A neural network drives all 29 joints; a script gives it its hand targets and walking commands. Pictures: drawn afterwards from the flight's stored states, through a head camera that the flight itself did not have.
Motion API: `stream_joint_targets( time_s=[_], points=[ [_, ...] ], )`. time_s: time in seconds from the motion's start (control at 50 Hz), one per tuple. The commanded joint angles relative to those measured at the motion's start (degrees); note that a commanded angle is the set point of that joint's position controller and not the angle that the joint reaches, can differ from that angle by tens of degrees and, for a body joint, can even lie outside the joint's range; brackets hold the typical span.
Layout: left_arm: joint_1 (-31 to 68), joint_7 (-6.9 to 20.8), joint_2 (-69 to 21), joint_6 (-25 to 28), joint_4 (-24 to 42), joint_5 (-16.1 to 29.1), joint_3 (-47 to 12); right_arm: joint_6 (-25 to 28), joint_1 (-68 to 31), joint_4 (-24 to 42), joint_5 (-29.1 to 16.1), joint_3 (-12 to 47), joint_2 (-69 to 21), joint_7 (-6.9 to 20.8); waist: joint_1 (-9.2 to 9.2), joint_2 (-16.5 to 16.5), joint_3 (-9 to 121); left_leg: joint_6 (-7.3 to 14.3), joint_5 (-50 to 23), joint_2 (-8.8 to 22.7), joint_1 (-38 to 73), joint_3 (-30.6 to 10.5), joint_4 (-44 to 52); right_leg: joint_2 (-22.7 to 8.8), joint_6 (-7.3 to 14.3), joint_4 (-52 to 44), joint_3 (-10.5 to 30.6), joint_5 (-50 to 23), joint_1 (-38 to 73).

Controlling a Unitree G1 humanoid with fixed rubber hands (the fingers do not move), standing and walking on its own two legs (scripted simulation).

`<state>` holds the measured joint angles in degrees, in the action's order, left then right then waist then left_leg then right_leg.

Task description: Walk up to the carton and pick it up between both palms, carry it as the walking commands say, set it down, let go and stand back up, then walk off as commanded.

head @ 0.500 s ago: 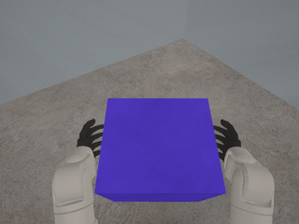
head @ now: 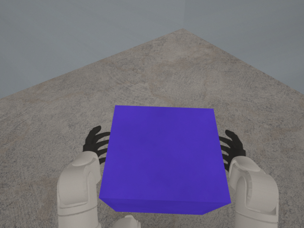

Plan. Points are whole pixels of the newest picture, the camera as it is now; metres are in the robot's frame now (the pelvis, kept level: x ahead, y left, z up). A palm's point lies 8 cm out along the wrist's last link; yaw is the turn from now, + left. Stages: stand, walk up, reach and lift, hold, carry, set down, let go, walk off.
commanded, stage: carry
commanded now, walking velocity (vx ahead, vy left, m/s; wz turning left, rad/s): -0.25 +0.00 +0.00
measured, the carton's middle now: (161, 163) +0.28 +0.00 -0.01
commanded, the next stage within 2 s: none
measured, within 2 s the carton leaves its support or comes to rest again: neither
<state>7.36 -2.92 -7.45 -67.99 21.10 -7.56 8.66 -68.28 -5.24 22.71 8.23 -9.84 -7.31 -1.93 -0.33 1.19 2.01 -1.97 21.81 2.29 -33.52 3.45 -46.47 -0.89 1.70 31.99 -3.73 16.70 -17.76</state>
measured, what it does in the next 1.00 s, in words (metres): walks backwards: left foot, then right foot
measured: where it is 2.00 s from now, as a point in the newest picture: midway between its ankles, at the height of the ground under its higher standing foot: outside the picture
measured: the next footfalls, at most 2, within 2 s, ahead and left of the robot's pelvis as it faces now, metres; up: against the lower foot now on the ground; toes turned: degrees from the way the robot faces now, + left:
left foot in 0.30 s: -0.17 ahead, +0.13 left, +0.00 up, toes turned +6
right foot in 0.70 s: -0.32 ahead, -0.10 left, +0.00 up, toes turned -3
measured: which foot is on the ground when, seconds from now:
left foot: up 0.00-0.28, down 0.30-0.72, up 0.74-1.00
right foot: down 0.00-0.32, up 0.34-0.68, down 0.70-1.00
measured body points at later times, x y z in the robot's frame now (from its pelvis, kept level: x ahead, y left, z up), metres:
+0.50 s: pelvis -0.23 +0.03 +0.00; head -0.23 +0.06 +0.45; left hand +0.02 +0.23 +0.07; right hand +0.05 -0.11 +0.08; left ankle -0.21 +0.13 -0.73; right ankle -0.22 -0.11 -0.64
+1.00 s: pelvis -0.45 +0.00 +0.00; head -0.44 -0.02 +0.45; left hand -0.17 +0.16 +0.09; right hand -0.18 -0.18 +0.08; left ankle -0.51 +0.13 -0.68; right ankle -0.36 -0.10 -0.73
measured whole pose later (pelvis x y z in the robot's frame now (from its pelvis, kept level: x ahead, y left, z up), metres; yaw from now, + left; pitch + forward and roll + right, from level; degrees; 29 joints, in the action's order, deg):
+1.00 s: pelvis -0.45 +0.00 +0.00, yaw +2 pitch +3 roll +3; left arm 8.4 -2.3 -7.6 -67.8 23.4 -7.9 10.0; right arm -69.4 -7.9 24.3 7.5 -9.0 -7.5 -3.7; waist -2.3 -1.1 3.3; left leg -3.0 30.9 -0.7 -24.1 2.5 -54.2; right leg -4.1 1.8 28.9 -3.1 7.2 -25.3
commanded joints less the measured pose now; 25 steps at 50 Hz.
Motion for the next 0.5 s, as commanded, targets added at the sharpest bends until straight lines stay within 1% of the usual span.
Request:
stream_joint_targets(
  time_s=[0.0, 0.02, 0.04, 0.06, 0.08, 0.1, 0.14, 0.2, 0.22, 0.24, 0.26, 0.28, 0.3, 0.32, 0.34, 0.36, 0.38, 0.4, 0.42, 0.44, 0.48],
  points=[
    [26.35, 15.98, -49.11, -0.68, 6.08, 24.24, -41.65, 0.07, -32.41, 6.18, -26.42, 46.58, -49.81, 14.22, 0.39, -7.69, 12.53, -0.79, 3.96, -1.41, 1.72, -3.02, -24.5, -18.0, 6.69, -11.41, 9.17, -26.89, -0.13],
    [25.99, 15.83, -48.75, -0.73, 5.81, 23.72, -41.05, -0.04, -32.52, 6.26, -26.82, 47.28, -49.76, 14.08, 0.43, -9.8, 13.3, -1.4, 3.55, -1.76, -0.04, -2.55, -25.88, -16.1, 5.99, -9.36, 6.86, -29.73, 2.73],
    [24.53, 15.67, -48.54, -0.85, 5.51, 23.39, -40.32, -0.11, -32.23, 6.61, -27.25, 47.68, -49.24, 13.87, 0.53, -10.94, 14.78, -2.05, 4.28, -2.09, -0.88, -1.92, -24.93, -14.7, 5.84, -7.87, 6.04, -32.47, 5.66],
    [23.63, 15.52, -48.41, -0.89, 5.73, 23.41, -40.0, -0.15, -31.86, 7.16, -27.44, 47.84, -48.59, 13.63, 0.57, -11.27, 15.96, -2.43, 5.24, -2.12, -1.25, -1.31, -22.21, -14.25, 5.93, -7.03, 6.63, -35.02, 8.32],
    [22.61, 15.36, -48.16, -0.97, 5.45, 23.23, -39.65, -0.3, -31.1, 7.14, -27.29, 47.69, -48.14, 13.39, 0.62, -11.48, 17.1, -2.64, 6.71, -2.12, -0.95, -0.85, -18.78, -14.66, 6.32, -6.81, 8.03, -36.53, 10.72],
    [21.62, 15.21, -47.81, -1.05, 4.99, 22.88, -39.33, -0.49, -30.25, 6.82, -27.04, 47.46, -47.83, 13.2, 0.74, -11.94, 18.17, -2.59, 8.6, -2.32, 0.19, -0.63, -15.16, -15.4, 6.78, -7.19, 9.95, -36.37, 12.62],
    [20.08, 15.05, -47.09, -1.27, 4.04, 22.44, -38.75, -0.93, -28.79, 5.66, -26.53, 46.63, -47.51, 13.06, 0.78, -13.48, 19.35, -1.75, 11.21, -3.02, 3.6, -0.39, -8.05, -16.74, 7.53, -9.02, 13.47, -32.66, 14.11],
    [18.75, 15.13, -46.39, -1.75, 2.29, 21.91, -38.29, -1.48, -27.12, 3.12, -25.77, 45.32, -47.4, 13.24, 0.85, -15.02, 19.56, 0.12, 10.5, -4.14, 10.13, 0.17, 3.67, -17.05, 7.37, -11.7, 15.01, -27.44, 13.46],
    [18.83, 15.15, -46.41, -1.84, 2.11, 21.89, -38.52, -1.55, -26.83, 2.48, -25.71, 45.08, -47.52, 13.37, 0.85, -14.94, 19.75, 0.68, 9.02, -4.27, 12.28, 0.63, 8.31, -17.06, 6.95, -12.28, 14.99, -25.85, 13.22],
    [19.26, 15.13, -46.64, -1.86, 2.35, 22.01, -39.06, -1.52, -26.36, 2.0, -25.72, 44.94, -47.87, 13.53, 0.53, -14.02, 20.08, 1.07, 4.94, -4.06, 15.84, 1.61, 15.28, -16.42, 5.6, -12.38, 13.99, -23.37, 12.12],
    [19.61, 15.1, -46.98, -1.85, 2.77, 22.2, -39.83, -1.35, -26.09, 1.76, -25.77, 44.79, -48.19, 13.73, 0.41, -12.52, 19.66, 1.15, -0.81, -2.94, 20.14, 1.88, 24.48, -15.1, 3.01, -12.37, 12.45, -19.71, 9.65],
    [20.53, 15.06, -47.38, -1.75, 3.38, 22.42, -40.92, -1.15, -26.08, 1.43, -25.78, 44.46, -48.34, 13.99, 0.81, -9.14, 18.34, 1.33, -1.76, 0.57, 24.92, -1.72, 29.89, -13.23, -0.13, -10.84, 10.87, -13.84, 4.18],
    [21.71, 15.03, -47.15, -1.49, 3.48, 22.45, -41.84, -1.01, -26.03, 1.11, -25.77, 44.23, -48.56, 14.37, 0.97, -0.94, 17.12, 1.46, -0.9, 7.46, 29.1, -8.57, 30.46, -10.38, -2.75, -5.77, 7.75, -7.05, -3.77],
    [26.34, 15.47, -47.7, -1.34, 6.07, 23.45, -43.06, 0.15, -26.29, -0.84, -24.84, 43.48, -48.43, 14.41, -0.35, 18.91, 11.17, 8.45, -7.82, 21.28, 20.22, -21.42, 32.45, -2.81, -4.96, 6.18, -1.5, 9.96, -14.16],
    [26.35, 15.69, -48.5, -0.85, 5.97, 23.93, -43.49, 0.28, -26.94, 1.91, -25.36, 44.3, -49.51, 14.48, -0.57, 14.07, 8.03, 11.95, -20.82, 23.49, 12.8, -19.92, 31.84, -1.33, -4.23, 22.77, 1.47, 15.45, -13.42],
    [28.95, 15.79, -49.05, -0.46, 7.1, 24.95, -45.27, 0.37, -29.02, 4.33, -25.67, 44.21, -49.61, 14.45, -0.41, 7.88, 8.29, 11.42, -23.55, 20.23, 11.01, -14.67, 29.63, 0.5, -3.66, 32.37, 4.9, 13.52, -12.95],
    [29.52, 15.98, -49.71, -0.32, 7.44, 26.0, -46.0, 0.47, -29.47, 6.09, -25.14, 43.56, -48.71, 14.4, -0.19, 4.34, 8.17, 8.68, -23.19, 16.76, 9.96, -9.38, 27.79, 1.39, -3.28, 38.1, 6.54, 10.31, -13.06],
    [29.64, 15.9, -50.03, -0.35, 8.0, 26.63, -46.21, 0.51, -29.28, 6.45, -25.04, 43.08, -48.5, 14.28, -0.03, 5.88, 9.37, 7.23, -23.74, 14.64, 13.47, -6.87, 26.17, 1.44, -3.5, 40.76, 6.72, 7.43, -15.46],
    [29.85, 15.72, -49.75, -0.45, 8.13, 26.97, -46.25, 0.51, -28.28, 5.67, -24.41, 42.16, -48.36, 14.08, -0.07, 7.47, 10.74, 6.87, -27.31, 12.96, 17.48, -5.26, 24.02, 1.75, -4.22, 42.11, 5.99, 6.53, -17.31],
    [29.78, 15.55, -48.9, -0.52, 8.71, 27.43, -46.33, 0.52, -26.43, 4.61, -23.82, 41.07, -47.79, 13.84, -0.18, 8.42, 11.92, 7.03, -31.73, 12.37, 21.08, -5.46, 22.27, 2.16, -5.02, 41.88, 5.38, 7.14, -18.66],
    [27.6, 15.25, -46.98, -1.08, 8.14, 27.39, -45.94, 0.27, -22.78, 2.48, -22.89, 39.64, -46.46, 13.53, -0.2, 9.2, 13.79, 8.33, -38.91, 13.11, 26.4, -8.19, 20.27, 1.86, -6.1, 36.66, 3.9, 10.05, -19.06]
  ],
)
